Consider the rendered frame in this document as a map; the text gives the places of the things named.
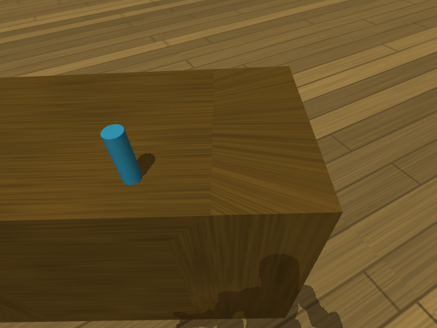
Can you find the can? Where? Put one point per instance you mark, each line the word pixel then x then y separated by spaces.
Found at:
pixel 115 139

